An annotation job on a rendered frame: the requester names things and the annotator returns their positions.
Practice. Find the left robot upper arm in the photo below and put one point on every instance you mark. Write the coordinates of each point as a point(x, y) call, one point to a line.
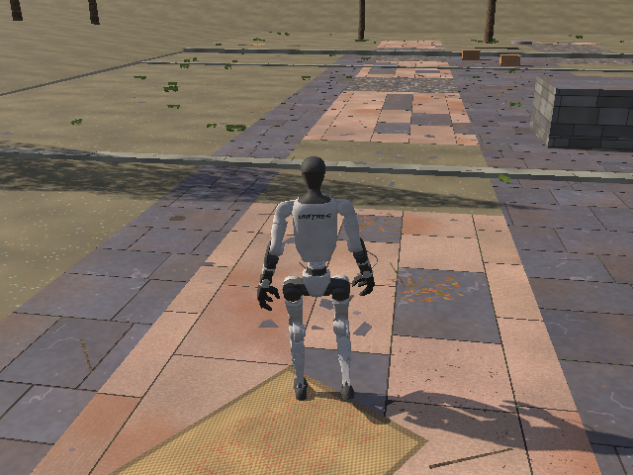
point(283, 210)

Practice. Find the right robot thigh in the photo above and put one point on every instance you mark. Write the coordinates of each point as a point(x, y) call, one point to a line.
point(340, 295)

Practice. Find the right robot upper arm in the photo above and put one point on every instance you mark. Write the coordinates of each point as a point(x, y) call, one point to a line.
point(346, 209)

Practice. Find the left robot hand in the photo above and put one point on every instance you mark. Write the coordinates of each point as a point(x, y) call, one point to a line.
point(262, 296)

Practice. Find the right robot hand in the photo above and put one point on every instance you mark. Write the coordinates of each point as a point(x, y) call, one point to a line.
point(363, 281)

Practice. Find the humanoid robot head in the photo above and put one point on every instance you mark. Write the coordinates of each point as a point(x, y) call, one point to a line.
point(313, 171)

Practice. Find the right robot forearm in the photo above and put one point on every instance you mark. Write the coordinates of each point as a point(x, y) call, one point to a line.
point(363, 262)

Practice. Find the left robot forearm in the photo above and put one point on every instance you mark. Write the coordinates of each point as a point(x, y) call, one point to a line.
point(268, 269)

